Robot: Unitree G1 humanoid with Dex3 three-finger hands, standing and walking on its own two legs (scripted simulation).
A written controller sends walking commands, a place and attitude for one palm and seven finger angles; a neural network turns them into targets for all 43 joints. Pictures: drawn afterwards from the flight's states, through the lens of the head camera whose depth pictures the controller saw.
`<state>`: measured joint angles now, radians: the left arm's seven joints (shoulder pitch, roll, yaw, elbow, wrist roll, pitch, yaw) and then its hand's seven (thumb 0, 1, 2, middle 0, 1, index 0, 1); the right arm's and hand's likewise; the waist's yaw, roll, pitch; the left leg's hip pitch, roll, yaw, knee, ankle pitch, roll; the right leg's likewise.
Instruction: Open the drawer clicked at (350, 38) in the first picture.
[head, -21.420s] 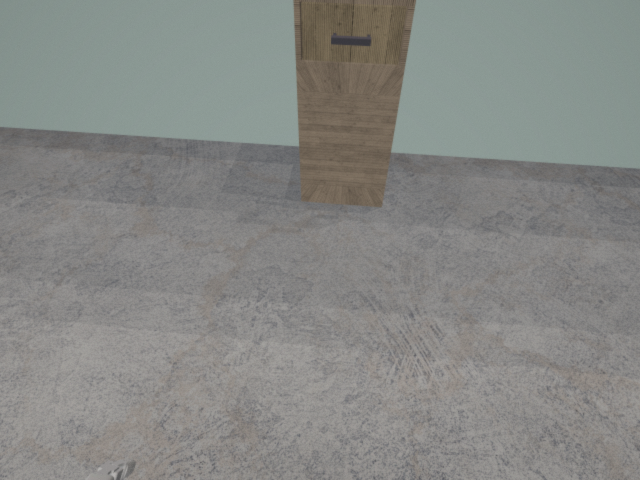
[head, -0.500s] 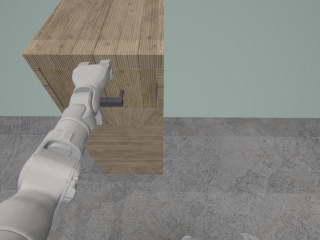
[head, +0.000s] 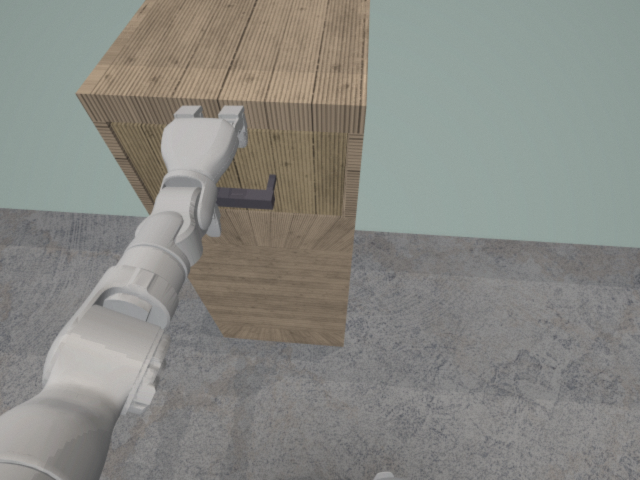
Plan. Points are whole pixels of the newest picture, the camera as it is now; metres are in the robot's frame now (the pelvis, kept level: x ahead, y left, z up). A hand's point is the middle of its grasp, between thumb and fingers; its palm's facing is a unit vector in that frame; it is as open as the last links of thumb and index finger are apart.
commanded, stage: move the hooked fingers above the handle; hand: left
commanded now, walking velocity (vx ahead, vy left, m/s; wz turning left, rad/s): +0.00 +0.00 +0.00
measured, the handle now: (234, 188) +0.54 +0.12 +0.02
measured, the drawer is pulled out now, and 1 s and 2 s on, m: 0.00 0.00 0.00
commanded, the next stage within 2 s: lower the fingers behind the handle in 0.04 s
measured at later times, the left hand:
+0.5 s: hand (192, 213) +0.47 +0.17 +0.04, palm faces +0.02 -0.03 -1.00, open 13.9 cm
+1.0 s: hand (201, 213) +0.48 +0.16 +0.02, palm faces -0.02 -0.05 -1.00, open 13.9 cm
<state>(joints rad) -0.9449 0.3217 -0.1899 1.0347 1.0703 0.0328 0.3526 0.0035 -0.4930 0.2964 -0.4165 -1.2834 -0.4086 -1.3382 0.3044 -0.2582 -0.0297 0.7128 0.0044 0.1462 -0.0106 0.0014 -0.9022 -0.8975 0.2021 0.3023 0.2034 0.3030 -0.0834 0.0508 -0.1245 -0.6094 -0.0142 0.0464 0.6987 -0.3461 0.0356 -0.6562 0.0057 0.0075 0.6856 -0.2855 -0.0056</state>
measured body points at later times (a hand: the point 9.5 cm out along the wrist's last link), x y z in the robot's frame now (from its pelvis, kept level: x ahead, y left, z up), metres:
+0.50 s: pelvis -0.01 -0.01 -0.01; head +0.08 -0.01 +0.43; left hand +0.46 +0.17 +0.09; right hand +0.04 -0.30 -0.14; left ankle -0.01 +0.10 -0.71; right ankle +0.02 -0.12 -0.71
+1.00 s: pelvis +0.01 +0.00 -0.01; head +0.10 +0.00 +0.43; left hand +0.48 +0.17 +0.08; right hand +0.06 -0.27 -0.14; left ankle -0.01 +0.10 -0.71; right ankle +0.02 -0.12 -0.71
